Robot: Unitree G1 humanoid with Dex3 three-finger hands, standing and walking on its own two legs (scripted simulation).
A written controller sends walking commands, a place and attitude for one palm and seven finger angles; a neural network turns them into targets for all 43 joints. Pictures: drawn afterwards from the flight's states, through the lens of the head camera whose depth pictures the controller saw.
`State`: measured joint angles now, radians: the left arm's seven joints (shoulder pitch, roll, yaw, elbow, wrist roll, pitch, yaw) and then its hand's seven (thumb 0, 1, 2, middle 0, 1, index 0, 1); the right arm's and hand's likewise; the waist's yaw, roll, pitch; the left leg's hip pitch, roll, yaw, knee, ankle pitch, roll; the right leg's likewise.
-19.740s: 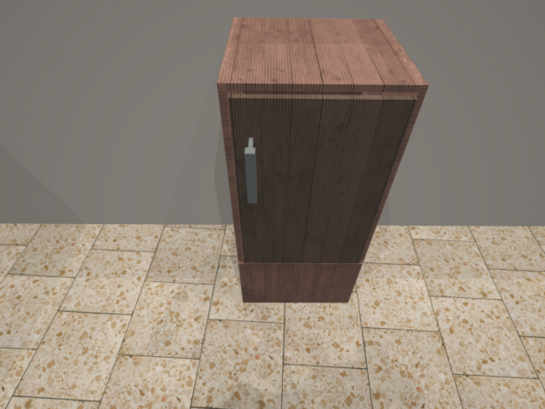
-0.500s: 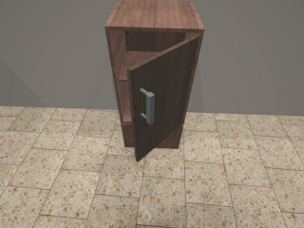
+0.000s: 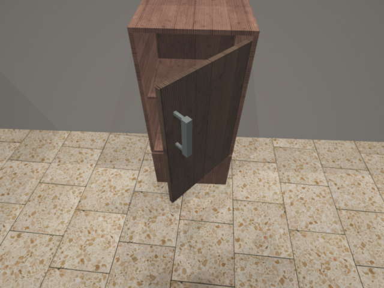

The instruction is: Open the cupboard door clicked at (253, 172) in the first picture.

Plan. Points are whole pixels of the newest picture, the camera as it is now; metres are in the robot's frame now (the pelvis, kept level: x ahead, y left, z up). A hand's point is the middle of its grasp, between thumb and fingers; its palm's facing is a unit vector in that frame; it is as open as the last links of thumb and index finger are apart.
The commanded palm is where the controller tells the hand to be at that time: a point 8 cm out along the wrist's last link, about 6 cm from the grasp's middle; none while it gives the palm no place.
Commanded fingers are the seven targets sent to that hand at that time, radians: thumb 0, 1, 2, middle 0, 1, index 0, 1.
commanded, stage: look to check the result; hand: left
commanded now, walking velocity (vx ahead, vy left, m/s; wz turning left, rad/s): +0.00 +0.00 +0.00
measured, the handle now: (182, 134) +0.54 +0.07 -0.03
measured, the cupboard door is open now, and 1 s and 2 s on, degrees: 47 47 47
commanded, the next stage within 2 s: walk to a spot facing it in 0.28 s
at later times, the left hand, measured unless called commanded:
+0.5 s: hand out of the picture +0.00 +0.15 -0.18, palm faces +0.04 -0.98 -0.17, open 7.4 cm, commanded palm none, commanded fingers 0.00 0.90 0.90 -0.20 -0.30 -0.20 -0.30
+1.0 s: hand out of the picture +0.12 +0.15 -0.17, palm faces -0.19 -0.93 -0.31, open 7.4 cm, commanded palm none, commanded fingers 0.00 0.90 0.90 -0.20 -0.30 -0.20 -0.30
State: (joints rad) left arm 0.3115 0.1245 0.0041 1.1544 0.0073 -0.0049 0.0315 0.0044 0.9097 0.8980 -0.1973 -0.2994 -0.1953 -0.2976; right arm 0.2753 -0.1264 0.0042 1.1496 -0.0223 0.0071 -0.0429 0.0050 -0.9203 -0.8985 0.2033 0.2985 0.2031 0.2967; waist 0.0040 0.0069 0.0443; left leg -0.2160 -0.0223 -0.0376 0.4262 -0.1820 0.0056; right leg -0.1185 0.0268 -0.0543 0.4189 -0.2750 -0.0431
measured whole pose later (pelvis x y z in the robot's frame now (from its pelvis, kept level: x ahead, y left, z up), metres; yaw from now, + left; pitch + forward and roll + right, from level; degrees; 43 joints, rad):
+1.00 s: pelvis -0.01 -0.04 -0.02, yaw -15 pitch -1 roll +1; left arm 0.18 0.22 0.09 0.94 0.03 0.03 -0.01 0.00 0.91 0.90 -0.20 -0.30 -0.19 -0.30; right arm 0.20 -0.22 -0.07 0.98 -0.03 0.05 -0.04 0.00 -0.91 -0.90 0.21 0.30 0.21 0.30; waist 0.02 0.05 0.10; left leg -0.37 0.11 0.09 0.88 -0.49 -0.04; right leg -0.32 0.02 -0.02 0.68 -0.34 -0.06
